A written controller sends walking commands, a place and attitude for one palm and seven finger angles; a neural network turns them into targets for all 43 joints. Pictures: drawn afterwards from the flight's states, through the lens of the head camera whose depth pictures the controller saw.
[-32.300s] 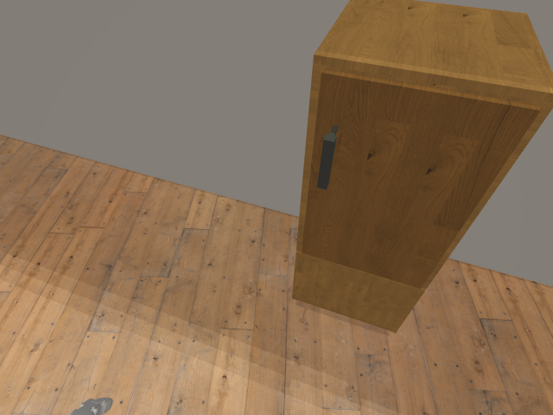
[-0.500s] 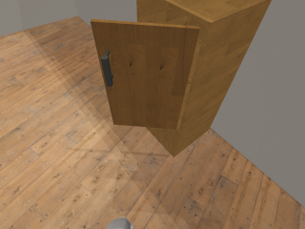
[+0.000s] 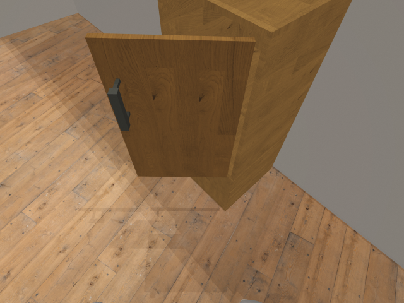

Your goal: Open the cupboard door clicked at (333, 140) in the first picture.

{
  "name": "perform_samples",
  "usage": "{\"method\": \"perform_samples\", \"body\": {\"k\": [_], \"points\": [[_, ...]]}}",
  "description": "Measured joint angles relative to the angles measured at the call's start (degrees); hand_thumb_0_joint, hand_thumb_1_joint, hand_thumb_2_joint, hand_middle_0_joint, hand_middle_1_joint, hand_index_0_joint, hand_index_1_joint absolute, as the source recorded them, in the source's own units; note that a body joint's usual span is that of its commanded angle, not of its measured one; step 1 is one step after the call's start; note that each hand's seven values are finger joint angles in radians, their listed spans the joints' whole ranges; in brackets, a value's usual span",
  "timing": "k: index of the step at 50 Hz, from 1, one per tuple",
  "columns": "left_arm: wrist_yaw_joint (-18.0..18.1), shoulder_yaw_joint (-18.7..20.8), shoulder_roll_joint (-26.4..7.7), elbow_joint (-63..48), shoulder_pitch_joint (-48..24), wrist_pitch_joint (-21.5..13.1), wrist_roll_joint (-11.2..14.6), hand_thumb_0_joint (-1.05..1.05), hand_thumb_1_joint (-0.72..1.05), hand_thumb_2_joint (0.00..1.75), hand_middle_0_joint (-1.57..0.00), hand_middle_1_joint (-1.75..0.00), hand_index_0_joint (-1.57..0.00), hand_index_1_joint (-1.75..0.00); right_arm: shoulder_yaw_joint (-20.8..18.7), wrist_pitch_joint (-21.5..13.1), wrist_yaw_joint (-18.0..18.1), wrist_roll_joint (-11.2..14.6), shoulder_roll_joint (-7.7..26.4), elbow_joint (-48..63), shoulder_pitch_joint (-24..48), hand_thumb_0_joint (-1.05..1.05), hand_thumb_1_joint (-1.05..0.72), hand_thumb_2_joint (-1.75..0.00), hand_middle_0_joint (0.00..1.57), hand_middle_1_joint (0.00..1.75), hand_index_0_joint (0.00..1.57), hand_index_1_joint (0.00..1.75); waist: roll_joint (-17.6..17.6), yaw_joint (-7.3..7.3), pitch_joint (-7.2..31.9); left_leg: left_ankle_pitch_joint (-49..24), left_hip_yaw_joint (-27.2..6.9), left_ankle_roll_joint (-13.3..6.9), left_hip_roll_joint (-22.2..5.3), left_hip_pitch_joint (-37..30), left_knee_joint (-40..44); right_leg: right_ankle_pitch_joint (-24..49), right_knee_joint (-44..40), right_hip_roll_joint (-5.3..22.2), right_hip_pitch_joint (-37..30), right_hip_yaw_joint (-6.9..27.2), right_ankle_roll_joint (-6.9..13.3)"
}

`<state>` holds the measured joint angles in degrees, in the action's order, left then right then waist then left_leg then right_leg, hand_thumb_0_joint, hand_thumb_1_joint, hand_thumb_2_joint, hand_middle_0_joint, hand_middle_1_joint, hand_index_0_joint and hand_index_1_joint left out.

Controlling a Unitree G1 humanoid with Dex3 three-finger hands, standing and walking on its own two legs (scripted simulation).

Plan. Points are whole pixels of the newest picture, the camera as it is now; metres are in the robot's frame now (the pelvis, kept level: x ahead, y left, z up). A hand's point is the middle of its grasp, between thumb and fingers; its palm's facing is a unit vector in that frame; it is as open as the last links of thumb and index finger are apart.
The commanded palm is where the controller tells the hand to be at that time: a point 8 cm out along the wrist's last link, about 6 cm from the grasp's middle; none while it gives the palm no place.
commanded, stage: come to a stop and stand still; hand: left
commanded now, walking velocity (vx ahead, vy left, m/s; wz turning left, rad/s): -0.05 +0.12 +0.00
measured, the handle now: (121, 105) +0.56 +0.25 +0.01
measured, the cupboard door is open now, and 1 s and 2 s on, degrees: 47 47 47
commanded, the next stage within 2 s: look again from close up in 0.98 s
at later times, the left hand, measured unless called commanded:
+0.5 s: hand out of the picture -0.01 +0.18 -0.18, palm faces +0.10 -0.97 -0.22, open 7.3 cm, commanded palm none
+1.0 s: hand out of the picture -0.03 +0.17 -0.18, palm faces +0.03 -0.99 -0.14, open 7.4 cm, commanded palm none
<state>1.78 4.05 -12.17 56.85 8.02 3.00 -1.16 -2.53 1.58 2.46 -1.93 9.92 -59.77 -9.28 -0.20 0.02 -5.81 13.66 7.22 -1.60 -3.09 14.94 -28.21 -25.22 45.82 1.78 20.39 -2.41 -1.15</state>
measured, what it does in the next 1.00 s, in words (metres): steps on the spot: right foot, then left foot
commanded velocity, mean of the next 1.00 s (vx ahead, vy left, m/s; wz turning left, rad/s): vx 0.00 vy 0.05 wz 0.00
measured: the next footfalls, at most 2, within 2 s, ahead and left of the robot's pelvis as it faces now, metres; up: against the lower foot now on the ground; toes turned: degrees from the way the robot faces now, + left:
right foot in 0.06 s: +0.02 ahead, -0.14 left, +0.00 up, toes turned -3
left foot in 0.50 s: -0.01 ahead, +0.12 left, +0.00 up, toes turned +3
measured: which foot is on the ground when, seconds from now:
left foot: down 0.00-0.08, up 0.10-0.48, down 0.50-1.00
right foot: up 0.00-0.04, down 0.06-1.00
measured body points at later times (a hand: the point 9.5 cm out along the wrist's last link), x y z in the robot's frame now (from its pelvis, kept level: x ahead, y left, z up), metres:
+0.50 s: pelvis -0.03 -0.01 +0.00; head +0.00 -0.01 +0.44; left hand -0.02 +0.23 -0.16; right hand +0.04 -0.26 -0.15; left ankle -0.05 +0.11 -0.74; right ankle -0.02 -0.13 -0.74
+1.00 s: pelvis -0.02 +0.01 +0.00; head +0.00 +0.03 +0.45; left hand -0.03 +0.22 -0.17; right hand -0.03 -0.21 -0.15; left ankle -0.05 +0.11 -0.74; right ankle -0.02 -0.13 -0.74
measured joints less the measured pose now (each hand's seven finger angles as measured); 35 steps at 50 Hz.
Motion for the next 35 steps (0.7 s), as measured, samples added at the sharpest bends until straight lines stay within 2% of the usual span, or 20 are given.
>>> {"method": "perform_samples", "body": {"k": [2,3,4,6,8,10,13,16,21,24,25,27,30,35], "points": [[0.0,-0.2,-0.1,-0.8,-0.5,-0.7,0.1,0.0,0.92,0.9,-0.2,-0.29,-0.2,-0.3,-0.3,0.3,-0.3,0.1,0.6,-0.1,-0.9,-0.01,-0.92,-0.9,0.2,0.3,0.2,0.3,-0.8,0.28,0.1,0.5,-0.2,0.9,-0.4,0.7,-1.2,4.5,-7.4,-0.1,-3.5,-0.6,0.3],[0.0,-0.5,-0.3,-1.2,-0.3,-1.2,0.0,0.0,0.92,0.9,-0.2,-0.29,-0.2,-0.3,-0.4,0.4,-0.6,0.3,0.8,-0.1,-1.6,0.0,-0.92,-0.9,0.2,0.3,0.2,0.3,-0.6,0.29,0.4,1.0,-0.1,1.4,-0.2,1.3,-2.4,9.4,-12.3,0.3,-5.8,-0.7,0.4],[0.1,-0.6,-0.3,-1.3,-0.1,-1.9,-0.1,0.0,0.91,0.9,-0.2,-0.29,-0.2,-0.3,-0.6,0.6,-0.9,0.6,1.0,-0.2,-2.0,0.0,-0.92,-0.9,0.2,0.3,0.2,0.3,-0.6,0.23,0.8,1.8,0.0,2.0,-0.2,2.1,-4.0,8.0,-14.3,0.3,-6.8,-0.6,0.9],[0.2,-1.3,0.8,-0.7,-0.2,-2.7,-0.2,0.0,0.91,0.9,-0.2,-0.29,-0.2,-0.3,-0.9,1.6,-1.1,0.9,2.1,-0.5,-2.2,0.0,-0.91,-0.9,0.2,0.3,0.2,0.3,-2.1,0.91,0.5,10.4,-2.8,2.9,0.5,3.9,-10.1,5.6,-13.3,-0.1,-6.9,-1.3,1.9],[0.2,-2.0,1.8,-0.2,0.2,-3.0,-0.1,0.0,0.91,0.9,-0.2,-0.29,-0.2,-0.3,-1.0,2.6,-1.1,1.0,2.6,-1.0,-2.0,0.0,-0.91,-0.9,0.2,0.3,0.2,0.3,-2.2,1.13,0.3,15.0,-4.9,3.6,2.2,5.6,-17.9,6.0,-13.6,0.2,-7.5,-1.2,2.5],[0.2,-2.5,2.7,0.1,0.7,-3.0,0.0,0.0,0.91,0.9,-0.2,-0.29,-0.2,-0.3,-1.0,3.1,-1.4,1.0,2.9,-1.4,-1.9,0.0,-0.91,-0.9,0.2,0.3,0.2,0.3,-1.8,1.03,0.3,14.8,-6.0,4.3,3.3,6.8,-24.3,7.1,-15.1,0.6,-8.4,-1.0,2.7],[0.3,-2.5,3.8,0.4,1.6,-2.9,0.1,0.0,0.91,0.89,-0.2,-0.3,-0.2,-0.3,-1.1,3.4,-1.8,1.0,3.0,-1.5,-1.8,0.0,-0.91,-0.9,0.2,0.3,0.2,0.3,-1.3,0.58,0.7,12.5,-6.9,5.1,3.7,7.4,-28.1,8.5,-17.1,0.9,-9.2,-1.0,2.8],[0.3,-2.0,3.4,0.4,2.5,-3.0,-0.1,0.0,0.92,0.89,-0.21,-0.3,-0.21,-0.3,-1.1,3.3,-2.2,1.0,2.8,-1.3,-1.7,0.0,-0.91,-0.9,0.19,0.3,0.2,0.3,-0.5,-0.24,1.2,11.4,-7.3,5.4,3.4,6.5,-26.0,9.5,-18.3,1.2,-9.2,-1.2,2.7],[-0.1,-1.5,2.4,1.3,4.4,-2.9,-0.5,0.0,0.92,0.89,-0.21,-0.3,-0.21,-0.3,-0.7,2.5,-2.4,1.0,2.2,-0.5,-0.9,0.0,-0.91,-0.9,0.19,0.3,0.19,0.3,1.1,-1.74,1.5,10.9,-6.7,4.7,3.0,2.3,-14.8,10.5,-18.6,1.8,-8.5,-1.3,2.2],[-0.3,-1.3,1.7,2.6,5.8,-2.4,-0.2,0.0,0.91,0.89,-0.2,-0.3,-0.21,-0.3,-0.2,1.1,-2.2,1.1,1.8,0.1,-0.8,0.0,-0.91,-0.9,0.19,0.3,0.2,0.3,1.4,-1.97,2.0,4.2,-5.9,3.9,2.8,-2.6,-2.7,10.0,-16.8,1.7,-7.2,-1.5,1.2],[-0.3,-1.3,1.8,3.0,6.3,-2.1,0.0,0.0,0.91,0.89,-0.2,-0.3,-0.21,-0.3,0.0,0.4,-2.1,1.0,2.0,0.3,-1.1,0.0,-0.91,-0.9,0.19,0.3,0.2,0.3,0.5,-1.82,2.5,1.8,-6.5,2.9,2.1,-3.9,0.4,9.5,-15.7,1.0,-6.5,-2.1,0.8],[-0.4,-1.1,1.1,4.0,6.4,-1.3,0.2,0.0,0.91,0.89,-0.2,-0.3,-0.2,-0.3,0.4,0.0,-1.8,0.7,1.0,-0.2,-1.0,0.0,-0.91,-0.9,0.19,0.3,0.2,0.3,1.7,-2.17,2.3,2.6,-6.4,1.6,2.7,-3.7,-0.6,8.8,-14.7,1.5,-6.5,-1.9,0.2],[-0.5,-1.4,0.6,5.3,7.0,-0.7,0.1,0.0,0.91,0.89,-0.2,-0.3,-0.2,-0.3,1.6,0.0,-1.4,0.5,-0.7,-0.8,-1.5,0.0,-0.91,-0.9,0.19,0.3,0.2,0.3,3.2,-2.97,2.6,2.9,-5.7,1.1,3.3,-4.6,0.3,9.5,-16.2,1.9,-7.3,-0.9,0.1],[-0.9,-2.5,1.7,7.4,8.0,-1.3,0.1,0.0,0.91,0.9,-0.2,-0.29,-0.2,-0.3,1.9,-0.5,-0.7,0.8,-0.8,-1.7,-1.7,0.0,-0.93,-0.9,0.2,0.3,0.2,0.3,2.5,-2.91,2.8,1.8,-5.0,0.7,3.5,-6.0,2.5,11.9,-19.6,1.9,-9.0,-0.2,-0.9]]}}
